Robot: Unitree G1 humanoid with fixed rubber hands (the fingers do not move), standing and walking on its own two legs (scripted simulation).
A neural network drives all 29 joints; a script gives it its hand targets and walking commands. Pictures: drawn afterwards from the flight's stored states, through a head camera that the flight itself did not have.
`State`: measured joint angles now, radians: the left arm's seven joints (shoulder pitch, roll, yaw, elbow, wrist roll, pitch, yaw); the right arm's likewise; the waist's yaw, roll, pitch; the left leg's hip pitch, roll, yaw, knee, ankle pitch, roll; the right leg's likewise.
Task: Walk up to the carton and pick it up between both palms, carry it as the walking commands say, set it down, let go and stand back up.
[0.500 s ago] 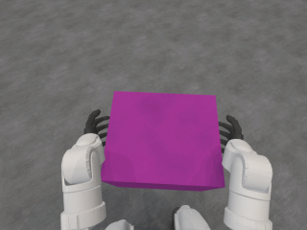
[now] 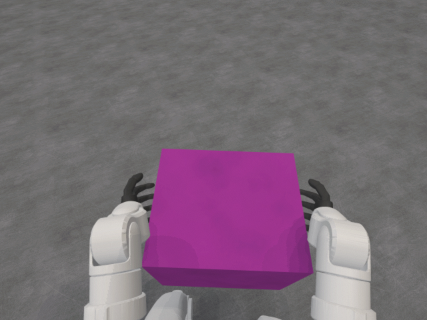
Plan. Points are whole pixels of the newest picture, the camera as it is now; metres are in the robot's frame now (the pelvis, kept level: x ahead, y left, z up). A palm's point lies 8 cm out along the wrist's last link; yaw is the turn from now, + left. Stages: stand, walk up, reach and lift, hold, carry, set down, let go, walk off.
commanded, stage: carry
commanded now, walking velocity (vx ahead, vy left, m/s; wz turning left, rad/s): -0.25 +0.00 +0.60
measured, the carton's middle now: (224, 223) +0.30 +0.00 -0.01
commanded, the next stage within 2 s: none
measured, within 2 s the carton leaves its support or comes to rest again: neither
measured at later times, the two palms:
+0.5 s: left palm out of the picture -0.06 +0.25 +0.08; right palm out of the picture +0.05 -0.06 +0.07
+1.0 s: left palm out of the picture -0.36 +0.28 +0.05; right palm out of the picture -0.17 +0.02 +0.06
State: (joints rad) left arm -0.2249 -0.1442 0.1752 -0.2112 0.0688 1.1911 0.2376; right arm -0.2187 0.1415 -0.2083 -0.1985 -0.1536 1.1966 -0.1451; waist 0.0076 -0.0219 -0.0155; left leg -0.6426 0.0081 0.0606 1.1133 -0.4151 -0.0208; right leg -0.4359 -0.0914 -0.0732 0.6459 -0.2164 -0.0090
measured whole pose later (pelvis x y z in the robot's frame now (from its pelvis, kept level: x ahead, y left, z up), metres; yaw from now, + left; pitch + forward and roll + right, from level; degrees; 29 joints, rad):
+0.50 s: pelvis -0.27 +0.00 -0.01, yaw +15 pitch +1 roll -3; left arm -0.25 -0.15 0.21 -0.27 0.04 1.17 0.26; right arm -0.29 0.14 -0.20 -0.19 -0.20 1.17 -0.10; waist 0.08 0.05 -0.01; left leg -0.61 0.00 -0.06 0.58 -0.19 -0.04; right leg -0.31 0.01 -0.13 0.63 -0.35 -0.01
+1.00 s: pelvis -0.49 -0.02 -0.01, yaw +31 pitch +2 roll -2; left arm -0.21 -0.14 0.22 -0.31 0.06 1.19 0.22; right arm -0.28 0.16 -0.18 -0.22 -0.14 1.20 -0.16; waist 0.05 0.00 0.03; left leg -0.54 0.01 -0.03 0.57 -0.06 0.01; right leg -0.50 -0.03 -0.07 0.97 -0.46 0.04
